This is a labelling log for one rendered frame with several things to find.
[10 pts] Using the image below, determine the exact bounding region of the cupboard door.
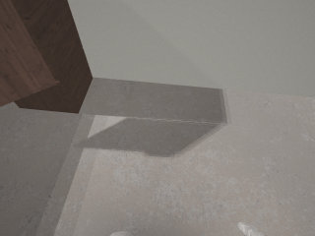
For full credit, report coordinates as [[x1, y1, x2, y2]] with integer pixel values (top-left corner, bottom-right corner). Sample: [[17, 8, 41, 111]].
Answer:
[[0, 0, 57, 107]]

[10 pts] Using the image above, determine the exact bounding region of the right robot hand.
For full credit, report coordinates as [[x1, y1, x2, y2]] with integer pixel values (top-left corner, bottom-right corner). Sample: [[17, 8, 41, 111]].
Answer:
[[237, 222, 265, 236]]

